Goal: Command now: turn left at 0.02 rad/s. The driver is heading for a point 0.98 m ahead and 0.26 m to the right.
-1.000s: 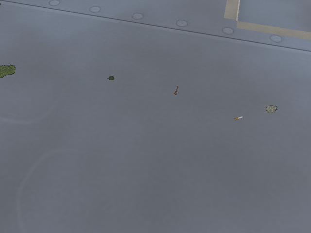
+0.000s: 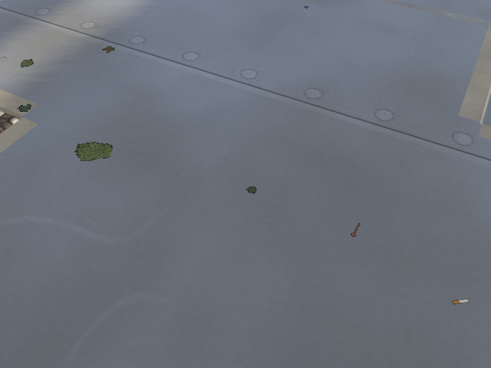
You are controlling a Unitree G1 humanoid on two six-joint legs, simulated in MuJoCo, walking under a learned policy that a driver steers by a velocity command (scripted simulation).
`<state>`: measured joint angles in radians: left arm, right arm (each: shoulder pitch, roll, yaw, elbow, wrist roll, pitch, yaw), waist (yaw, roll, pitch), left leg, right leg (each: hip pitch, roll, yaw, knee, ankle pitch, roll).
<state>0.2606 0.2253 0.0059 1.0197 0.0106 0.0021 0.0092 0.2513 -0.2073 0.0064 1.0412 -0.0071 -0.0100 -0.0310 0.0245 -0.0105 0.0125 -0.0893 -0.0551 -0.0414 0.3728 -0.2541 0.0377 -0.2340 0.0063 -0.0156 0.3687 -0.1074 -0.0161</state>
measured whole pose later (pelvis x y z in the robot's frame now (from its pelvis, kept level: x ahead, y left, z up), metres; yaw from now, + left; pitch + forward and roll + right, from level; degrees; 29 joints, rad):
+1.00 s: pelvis +0.32 -0.04 -0.02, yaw -1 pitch +1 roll +0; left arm 0.50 0.16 0.01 1.12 0.02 -0.09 0.02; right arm -0.02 -0.18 -0.02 0.90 -0.02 -0.06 0.02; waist 0.06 0.00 0.07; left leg -0.51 -0.02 0.12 0.55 -0.10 0.12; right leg 0.18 0.05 -0.06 0.25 -0.42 -0.06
